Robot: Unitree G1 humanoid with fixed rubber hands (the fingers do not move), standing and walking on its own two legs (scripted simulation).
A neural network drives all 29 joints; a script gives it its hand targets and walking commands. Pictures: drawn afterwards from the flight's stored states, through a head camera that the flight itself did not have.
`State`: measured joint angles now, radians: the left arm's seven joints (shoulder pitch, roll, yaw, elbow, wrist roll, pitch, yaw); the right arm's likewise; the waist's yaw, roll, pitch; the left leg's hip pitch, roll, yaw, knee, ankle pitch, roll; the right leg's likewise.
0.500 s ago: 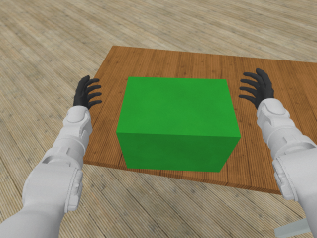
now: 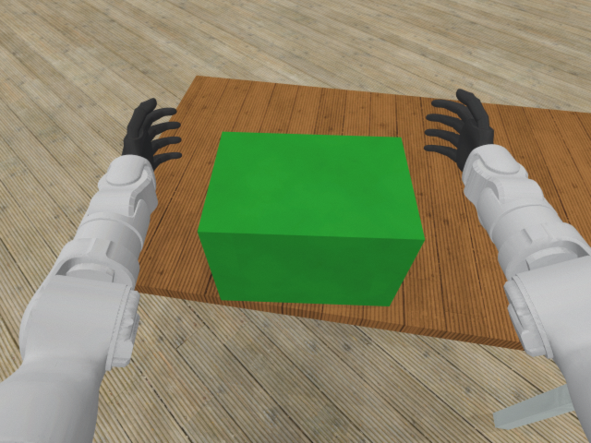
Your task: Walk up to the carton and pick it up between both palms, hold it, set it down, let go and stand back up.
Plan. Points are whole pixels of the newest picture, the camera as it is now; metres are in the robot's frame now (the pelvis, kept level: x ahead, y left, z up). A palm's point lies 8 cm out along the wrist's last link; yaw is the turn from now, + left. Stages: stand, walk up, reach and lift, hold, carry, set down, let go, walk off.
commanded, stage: set down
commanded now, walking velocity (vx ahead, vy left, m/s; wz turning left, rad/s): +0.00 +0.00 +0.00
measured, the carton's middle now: (308, 221) +0.43 +0.01 +0.04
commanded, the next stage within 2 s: none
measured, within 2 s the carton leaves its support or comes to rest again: neither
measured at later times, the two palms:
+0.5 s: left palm (122, 191) +0.40 +0.25 +0.14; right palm (509, 194) +0.40 -0.24 +0.14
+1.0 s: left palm (119, 264) +0.32 +0.25 +0.09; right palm (511, 263) +0.33 -0.23 +0.10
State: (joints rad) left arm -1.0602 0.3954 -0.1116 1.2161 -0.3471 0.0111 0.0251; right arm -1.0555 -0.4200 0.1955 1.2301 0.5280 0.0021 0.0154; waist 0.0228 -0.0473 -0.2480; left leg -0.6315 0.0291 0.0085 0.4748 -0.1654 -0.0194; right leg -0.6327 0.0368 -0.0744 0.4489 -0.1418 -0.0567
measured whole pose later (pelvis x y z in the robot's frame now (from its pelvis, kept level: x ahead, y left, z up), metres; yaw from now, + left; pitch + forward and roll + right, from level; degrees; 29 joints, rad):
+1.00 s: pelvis +0.01 +0.01 +0.02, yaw -1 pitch -1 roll +0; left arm -0.19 0.30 0.08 0.24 -0.21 0.26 0.05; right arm -0.21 -0.36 -0.07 0.39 0.37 0.14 0.08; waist 0.02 -0.04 -0.01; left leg -0.16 0.02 0.03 0.36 -0.18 -0.01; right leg -0.17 0.03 -0.05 0.33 -0.16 -0.05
